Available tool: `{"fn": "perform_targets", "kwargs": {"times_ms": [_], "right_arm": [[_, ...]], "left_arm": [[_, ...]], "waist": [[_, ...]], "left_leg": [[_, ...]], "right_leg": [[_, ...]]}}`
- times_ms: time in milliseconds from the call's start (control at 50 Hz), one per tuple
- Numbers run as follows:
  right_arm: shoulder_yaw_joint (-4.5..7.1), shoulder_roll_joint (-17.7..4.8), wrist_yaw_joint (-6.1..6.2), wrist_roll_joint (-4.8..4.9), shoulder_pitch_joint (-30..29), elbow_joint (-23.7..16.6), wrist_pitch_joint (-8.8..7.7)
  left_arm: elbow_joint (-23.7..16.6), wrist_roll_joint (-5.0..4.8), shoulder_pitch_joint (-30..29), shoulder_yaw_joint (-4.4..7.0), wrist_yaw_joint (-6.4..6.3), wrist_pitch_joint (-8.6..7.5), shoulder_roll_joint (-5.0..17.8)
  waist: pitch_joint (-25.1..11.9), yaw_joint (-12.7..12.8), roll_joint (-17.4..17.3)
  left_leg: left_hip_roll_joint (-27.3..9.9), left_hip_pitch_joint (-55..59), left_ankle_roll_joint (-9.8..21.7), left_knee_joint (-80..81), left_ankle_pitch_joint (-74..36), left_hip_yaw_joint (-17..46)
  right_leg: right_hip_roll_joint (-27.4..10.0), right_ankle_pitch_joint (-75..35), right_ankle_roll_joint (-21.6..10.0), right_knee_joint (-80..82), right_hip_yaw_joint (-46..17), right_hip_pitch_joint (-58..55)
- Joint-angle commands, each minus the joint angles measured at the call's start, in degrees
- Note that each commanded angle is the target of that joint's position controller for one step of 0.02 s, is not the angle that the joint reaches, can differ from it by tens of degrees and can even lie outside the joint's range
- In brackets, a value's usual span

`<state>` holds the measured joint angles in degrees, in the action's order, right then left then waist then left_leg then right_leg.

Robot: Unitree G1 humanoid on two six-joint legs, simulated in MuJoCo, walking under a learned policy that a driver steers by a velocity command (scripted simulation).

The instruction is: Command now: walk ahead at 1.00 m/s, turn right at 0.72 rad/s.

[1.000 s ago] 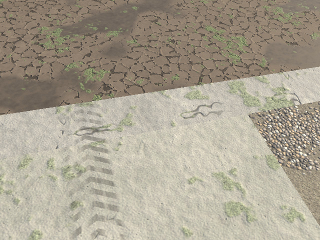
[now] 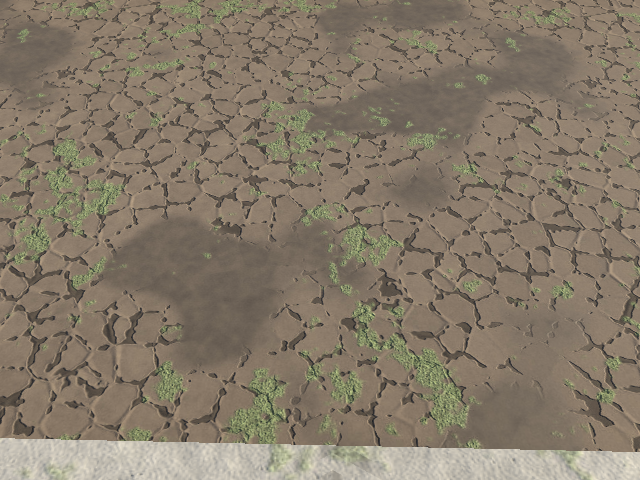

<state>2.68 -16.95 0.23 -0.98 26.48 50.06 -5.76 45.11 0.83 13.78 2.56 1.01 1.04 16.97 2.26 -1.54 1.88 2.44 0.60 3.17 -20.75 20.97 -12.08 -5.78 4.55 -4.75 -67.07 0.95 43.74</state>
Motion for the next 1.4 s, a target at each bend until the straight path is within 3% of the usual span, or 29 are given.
{"fn": "perform_targets", "kwargs": {"times_ms": [20, 100, 160, 180, 200, 220, 240, 300, 360, 420, 480, 500, 520, 540, 620, 700, 740, 760, 800, 960, 1000, 1040, 1120, 1140, 1160, 1180, 1220, 1300, 1400], "right_arm": [[-0.57, -2.8, 0.93, 0.33, -4.6, -3.5, -1.84], [0.20, -8.1, 2.96, 1.07, -6.3, -4.2, -0.65], [2.36, -13.7, 3.42, 1.28, -17.4, -7.3, 2.25], [1.31, -8.6, 2.08, 1.94, -19.8, -7.2, 3.25], [-1.00, -0.4, 1.53, 0.29, -12.3, -12.4, 2.69], [-1.22, -2.0, 1.35, 0.71, -11.8, -17.5, 1.67], [-1.32, -5.2, 1.82, 0.11, -15.2, -17.4, 1.00], [-3.12, -0.1, 3.48, -2.72, -17.7, -18.3, 4.90], [-3.62, 0.5, 4.35, -1.79, -15.8, -20.3, 8.27], [-3.47, -0.4, 3.93, -1.96, -12.4, -18.8, 7.94], [-2.11, -1.8, 4.18, -0.04, 3.3, -15.3, 4.38], [-1.89, -3.4, 2.82, -0.14, -8.4, -18.6, 3.51], [-3.55, -0.2, 1.95, -0.57, -24.8, -23.1, 3.04], [-4.26, 2.2, 1.80, 0.24, -27.2, -25.6, 2.30], [-3.39, -2.5, 2.24, 0.11, -19.4, -22.1, 1.29], [-1.88, -6.7, 2.24, 0.68, -18.2, -19.0, 3.22], [-0.71, -8.7, 1.31, 1.01, -14.6, -18.0, 4.54], [-0.91, -6.5, 1.07, 1.41, -7.3, -17.4, 4.86], [-1.83, -2.6, 0.93, 1.00, -9.9, -17.3, 5.77], [-0.61, -0.3, 1.94, 1.30, -11.4, -19.3, 9.85], [-0.43, 0.3, 1.90, 0.30, -11.6, -20.2, 10.77], [0.78, -2.4, 0.70, 0.68, -14.7, -21.8, 10.90], [0.49, -1.5, -1.03, 1.18, -8.0, -20.0, 11.83], [0.86, -2.3, -1.17, 1.92, -1.4, -17.6, 11.74], [1.48, -7.3, -1.00, 2.57, -1.6, -19.7, 11.98], [3.52, -13.3, 0.18, 1.70, -0.3, -20.6, 12.00], [3.07, -11.1, 1.57, 0.43, -10.2, -20.5, 11.82], [2.18, -7.7, 0.11, 2.11, -15.2, -22.8, 10.95], [2.71, -11.9, 5.53, 1.05, -10.0, -23.6, 13.42]], "left_arm": [[-5.4, 0.26, -3.8, -1.34, 0.92, -0.16, -1.7], [-4.6, -0.63, 2.7, -0.98, 1.88, -0.54, 0.3], [1.5, -1.50, 29.5, 3.90, 0.29, -0.22, 9.5], [1.1, -3.28, 23.4, 4.57, -0.63, 0.13, 10.5], [-1.5, -3.28, 12.2, 3.62, -0.90, 0.81, 12.0], [-4.5, -3.06, 13.0, 4.68, -1.82, 0.69, 14.3], [-4.5, -2.58, 11.8, 4.13, -2.89, 0.90, 11.0], [-5.3, -1.74, 5.3, 1.36, -3.08, -2.29, 5.2], [-8.4, -1.53, -3.7, -0.22, -2.05, -5.17, 5.8], [-11.1, -2.15, -8.9, 0.11, -1.77, -3.31, 7.2], [-17.4, -3.01, -26.2, 0.76, -2.87, -0.34, 6.9], [-19.1, -4.49, -21.9, -0.30, -3.32, 1.03, 1.1], [-19.1, -1.12, -10.8, -1.51, -4.21, 1.69, -3.3], [-16.9, 1.34, -6.8, -0.91, -4.48, 1.89, -1.7], [-18.1, 2.36, -14.4, -1.11, -3.58, 1.75, -1.1], [-17.3, 1.67, -15.1, -2.03, -1.37, 1.40, -2.3], [-15.4, 0.82, -11.9, -1.36, -0.64, 2.37, 0.7], [-15.5, 0.51, -14.6, -0.80, -0.40, 2.16, 3.6], [-15.6, -1.96, -16.2, -1.10, -0.33, 2.57, 2.1], [-15.7, -0.46, -14.7, -1.10, -0.77, 1.20, 2.5], [-14.7, 1.06, -12.9, -0.07, -1.39, 1.56, 4.2], [-12.1, 1.07, -7.4, 0.72, -2.80, 1.51, 3.6], [-11.5, 1.32, -14.2, 1.87, -3.04, 2.17, 4.5], [-11.3, 0.73, -11.3, 2.68, -3.89, 3.80, 5.2], [-14.2, 0.50, -16.4, 1.62, -4.64, 4.87, 2.0], [-16.5, 0.40, -22.8, 1.14, -4.95, 4.08, 4.1], [-15.3, -1.22, -19.7, 0.80, -5.56, 3.54, 3.6], [-11.9, 0.54, -16.4, 3.00, -4.00, 3.67, 8.9], [-13.3, -0.02, -16.8, 0.79, -2.53, -0.06, 2.9]], "waist": [[6.6, 3.6, -4.3], [1.7, 8.7, -6.6], [-10.7, 24.1, -6.5], [-6.2, 21.1, 8.6], [-4.4, 5.4, 14.8], [-17.8, 7.8, 13.6], [-14.0, 6.7, 1.5], [-4.1, -1.4, -10.2], [-6.8, -6.7, -1.6], [-15.8, -5.8, 1.0], [-18.1, -17.1, -2.6], [-14.1, -9.7, -20.0], [-6.8, 5.1, -24.1], [-4.3, 7.1, -14.6], [-6.4, 4.5, -2.6], [-13.0, 5.0, -2.8], [-17.5, 5.0, 0.6], [-20.7, 0.6, 6.6], [-18.6, 3.0, 5.2], [-9.9, 1.8, 3.4], [-12.6, 3.0, 9.6], [-12.1, 3.2, 5.1], [-9.5, -3.1, 7.8], [-7.8, -5.3, -5.8], [-1.9, -6.7, -20.2], [-3.5, -10.7, -20.4], [0.7, -1.6, -17.6], [-2.1, 1.1, -8.3], [-2.5, 0.1, -7.3]], "left_leg": [[-11.5, -9.8, -1.8, 6.4, -43.0, -2.0], [-14.0, -7.7, -2.8, -6.0, -72.2, -5.5], [-13.6, -17.6, -4.8, -49.1, -72.8, -0.7], [-0.3, -30.5, -4.8, -73.5, -16.6, 0.1], [2.3, -42.8, -5.9, -82.3, 4.3, 7.7], [3.2, -51.9, -7.6, -84.5, 4.5, 16.0], [-0.3, -52.4, -6.9, -77.1, -0.6, 18.7], [-3.8, -43.7, -7.2, -63.7, 1.7, 18.1], [0.2, -18.0, -9.1, -42.2, -6.7, 10.2], [2.8, -7.4, -7.3, -43.3, -21.3, 7.5], [-0.6, 1.4, -4.9, -34.0, -19.2, 8.8], [-12.3, -7.9, 2.0, -26.4, -39.2, 23.8], [-20.7, -18.4, 4.7, -26.2, -74.0, 34.2], [-24.3, -21.9, 6.1, -23.3, -72.4, 36.1], [-20.9, -21.9, 5.5, -19.8, -63.4, 28.8], [-12.7, -21.8, 2.1, -18.8, -53.7, 21.7], [-5.2, -21.0, -0.4, -21.4, -35.7, 15.9], [-2.4, -21.0, -2.7, -20.9, -21.2, 11.7], [-2.3, -18.0, -4.4, -19.9, -4.7, 9.0], [1.8, -18.6, -2.2, -25.0, 1.0, 10.2], [2.9, -21.0, -1.8, -40.9, 10.8, 9.5], [-1.8, -27.3, -2.5, -50.0, 15.4, 14.0], [-3.8, -15.4, 2.8, -24.7, 12.9, 16.9], [-5.6, -9.0, 6.4, -9.2, 10.5, 25.9], [-17.3, -7.4, 10.2, -2.2, -10.3, 49.5], [-20.7, -16.7, 13.9, 5.7, -11.8, 59.1], [-14.1, -25.2, 12.2, 7.3, 1.0, 48.2], [-8.3, -20.4, 8.0, 5.3, -0.1, 41.8], [-8.6, -12.1, 8.1, 5.2, 9.9, 47.2]], "right_leg": [[1.5, -10.4, -2.8, 9.2, 4.6, -3.4], [8.4, -8.9, -6.0, 20.0, 11.5, -20.8], [8.7, 2.2, -11.9, 23.4, 0.8, -51.2], [6.6, -5.0, -12.8, 29.7, -5.7, -55.0], [3.1, -41.7, -15.3, 24.8, -20.1, -52.9], [-9.7, -30.2, -24.9, 37.1, -40.4, -62.4], [-10.0, -17.9, -22.8, 43.5, -44.7, -53.0], [-1.5, -22.2, -16.5, 33.6, -32.2, -22.3], [10.4, -37.7, -11.2, 33.8, -17.9, -1.6], [10.7, -48.6, -8.4, 29.4, -17.2, -8.1], [12.6, -53.0, -5.0, -1.2, -13.7, -5.7], [18.9, -19.3, -0.6, -18.3, -10.3, -1.7], [19.6, 17.1, 1.2, -21.7, -14.8, 4.0], [16.0, 21.6, 1.9, -23.2, -15.1, 5.8], [10.6, 12.0, 3.6, -10.2, -10.1, 3.5], [6.9, 12.8, 3.7, 14.7, -1.9, -17.0], [5.4, -20.6, 2.2, 21.7, -1.1, -32.5], [1.2, -35.1, 0.3, 19.2, -3.4, -36.3], [0.4, -26.9, 0.3, 23.7, -4.4, -30.9], [-1.5, -5.1, -0.2, 34.4, -3.7, -20.3], [-9.4, -7.0, -4.1, 39.7, -8.2, -18.5], [-17.4, -19.3, -8.5, 37.9, -13.9, -22.0], [-10.9, -3.4, 1.3, 28.3, -2.0, -12.7], [-2.9, 26.5, 6.0, 20.8, 4.1, -2.0], [5.6, 36.7, 9.9, 7.6, 4.3, 16.3], [5.8, 37.4, 9.9, 4.3, -3.3, 13.3], [6.4, 23.5, 9.2, -0.5, -5.7, 5.9], [8.2, 13.0, 9.7, -2.7, -6.3, 1.2], [11.2, 10.7, 7.5, 16.1, -10.3, -1.8]]}}
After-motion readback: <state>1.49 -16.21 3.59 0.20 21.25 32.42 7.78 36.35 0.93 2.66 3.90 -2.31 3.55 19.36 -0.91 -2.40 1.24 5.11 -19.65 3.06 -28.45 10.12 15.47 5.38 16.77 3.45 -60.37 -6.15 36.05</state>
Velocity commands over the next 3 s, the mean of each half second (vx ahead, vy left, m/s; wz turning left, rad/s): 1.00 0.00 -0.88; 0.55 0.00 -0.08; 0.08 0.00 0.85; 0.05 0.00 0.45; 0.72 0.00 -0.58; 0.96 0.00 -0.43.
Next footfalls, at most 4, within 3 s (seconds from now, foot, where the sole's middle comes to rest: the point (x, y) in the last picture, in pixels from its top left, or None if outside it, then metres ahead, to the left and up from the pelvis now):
0.18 right None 0.35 -0.05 -0.77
0.48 left None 0.49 0.09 -0.77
0.72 right None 0.43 -0.20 -0.77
1.14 left None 0.41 0.07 -0.77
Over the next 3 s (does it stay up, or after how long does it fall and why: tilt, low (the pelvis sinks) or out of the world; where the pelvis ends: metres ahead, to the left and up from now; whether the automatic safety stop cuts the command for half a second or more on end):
stays up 0.29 -0.09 0.00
